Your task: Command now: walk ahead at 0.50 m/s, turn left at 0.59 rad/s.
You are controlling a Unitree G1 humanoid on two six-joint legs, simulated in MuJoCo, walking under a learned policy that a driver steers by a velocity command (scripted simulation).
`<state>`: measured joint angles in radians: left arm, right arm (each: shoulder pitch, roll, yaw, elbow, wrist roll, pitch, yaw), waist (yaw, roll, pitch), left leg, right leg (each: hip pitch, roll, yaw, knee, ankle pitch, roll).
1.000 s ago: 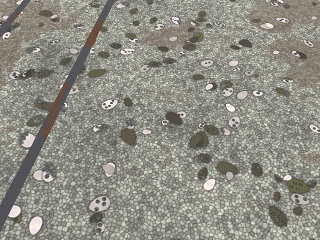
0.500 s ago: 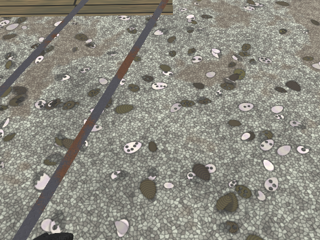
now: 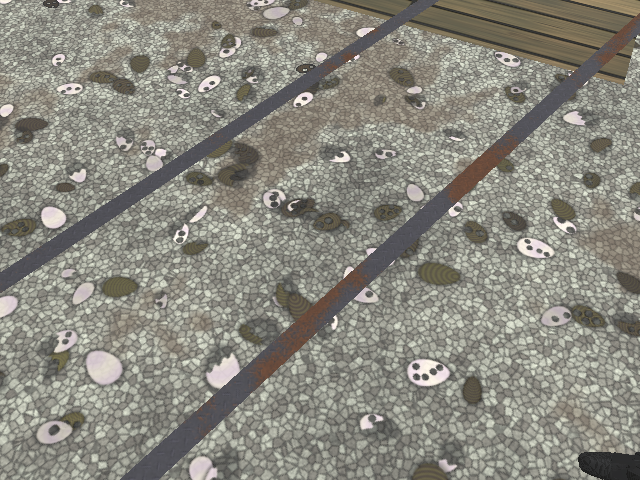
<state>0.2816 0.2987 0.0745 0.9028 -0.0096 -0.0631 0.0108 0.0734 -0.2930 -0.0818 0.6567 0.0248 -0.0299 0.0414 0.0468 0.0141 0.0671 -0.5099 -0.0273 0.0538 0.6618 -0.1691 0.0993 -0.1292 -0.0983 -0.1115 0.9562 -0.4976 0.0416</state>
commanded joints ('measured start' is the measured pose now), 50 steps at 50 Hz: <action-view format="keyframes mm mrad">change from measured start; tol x32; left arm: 1 -119 136 10 -171 -40 -86 -20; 18 -354 86 -4 -257 5 -61 -48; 24 135 264 62 -146 23 -61 -46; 50 208 -4 -42 -125 8 -16 -10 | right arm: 1 304 -190 -56 4 -9 -23 -7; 24 448 -12 19 34 -3 -33 -53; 44 -114 -38 23 -87 -4 -63 -3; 50 367 -282 -56 33 -30 -56 -18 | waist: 1 -157 85 -273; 21 -62 111 -65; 24 7 -331 -434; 44 40 -92 -7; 50 -111 294 -448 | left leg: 1 802 327 -680 -366 -98 260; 8 287 175 -345 -442 256 200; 22 445 151 -316 -93 469 53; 24 -95 -76 -175 538 -314 -69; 26 -295 13 -224 659 -316 -63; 45 -84 77 -64 -145 133 -63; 48 319 31 -20 -193 124 6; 50 921 426 -700 -256 -23 241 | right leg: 1 -730 43 184 420 20 -47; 14 -394 47 142 -358 645 13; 20 -398 70 136 -464 447 -68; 22 -115 73 121 -492 483 -131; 24 500 -290 761 -556 286 -373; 31 6 -123 408 -766 380 -271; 48 103 -86 149 -419 922 -156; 50 -494 151 123 222 -35 -60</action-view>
